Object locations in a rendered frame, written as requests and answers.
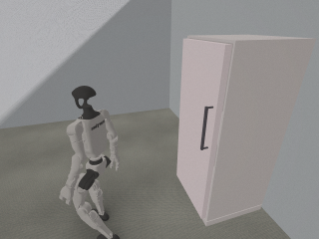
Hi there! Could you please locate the robot right upper arm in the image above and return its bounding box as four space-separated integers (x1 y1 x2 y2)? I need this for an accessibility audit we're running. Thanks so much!
97 109 118 140

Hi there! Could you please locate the robot torso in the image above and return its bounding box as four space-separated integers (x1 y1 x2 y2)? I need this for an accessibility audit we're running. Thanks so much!
75 109 108 179

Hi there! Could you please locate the robot right forearm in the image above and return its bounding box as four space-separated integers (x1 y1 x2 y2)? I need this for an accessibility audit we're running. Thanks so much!
109 135 119 157

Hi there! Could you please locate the robot right foot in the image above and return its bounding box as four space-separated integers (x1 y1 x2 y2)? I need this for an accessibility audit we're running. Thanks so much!
91 208 110 221

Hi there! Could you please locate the handle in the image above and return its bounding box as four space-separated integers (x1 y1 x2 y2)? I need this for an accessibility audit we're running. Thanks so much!
200 106 213 150

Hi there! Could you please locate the robot left upper arm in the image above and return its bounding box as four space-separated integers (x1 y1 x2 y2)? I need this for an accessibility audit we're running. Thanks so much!
66 120 87 163

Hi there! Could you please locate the robot right hand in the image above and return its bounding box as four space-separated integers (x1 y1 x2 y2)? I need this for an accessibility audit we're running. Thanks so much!
110 155 120 171

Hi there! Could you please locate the robot left forearm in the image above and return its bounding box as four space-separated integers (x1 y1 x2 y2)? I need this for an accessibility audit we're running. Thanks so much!
65 155 83 190

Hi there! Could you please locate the robot left hand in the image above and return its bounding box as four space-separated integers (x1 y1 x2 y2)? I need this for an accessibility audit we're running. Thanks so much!
59 186 75 205

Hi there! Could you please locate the fridge door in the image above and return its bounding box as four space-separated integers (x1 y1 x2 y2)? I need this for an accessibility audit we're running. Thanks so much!
176 38 232 219

